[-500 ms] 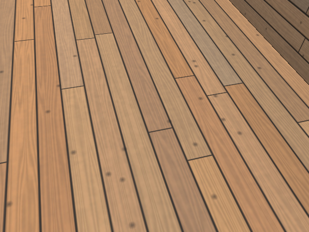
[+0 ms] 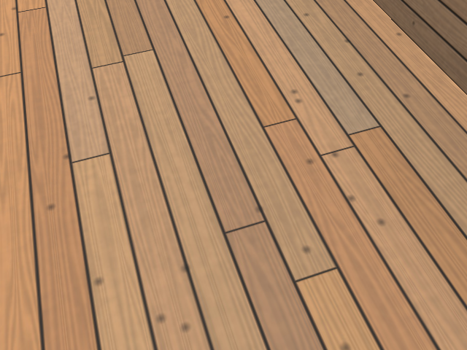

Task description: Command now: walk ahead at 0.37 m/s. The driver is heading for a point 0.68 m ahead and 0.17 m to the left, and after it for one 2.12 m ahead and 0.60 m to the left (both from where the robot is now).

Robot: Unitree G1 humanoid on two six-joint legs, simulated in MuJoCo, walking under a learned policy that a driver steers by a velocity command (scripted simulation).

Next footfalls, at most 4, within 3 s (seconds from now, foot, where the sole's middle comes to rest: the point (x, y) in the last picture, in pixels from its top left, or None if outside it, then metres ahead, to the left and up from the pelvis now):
0.48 left None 0.21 0.10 -0.75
0.92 right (286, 338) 0.47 -0.13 -0.75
1.46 left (200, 263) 0.70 0.11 -0.75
2.00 right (193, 169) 1.07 0.13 -0.75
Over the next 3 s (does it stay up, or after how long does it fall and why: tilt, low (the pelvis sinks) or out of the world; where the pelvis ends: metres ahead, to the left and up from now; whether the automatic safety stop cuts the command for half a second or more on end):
stays up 1.29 0.43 0.02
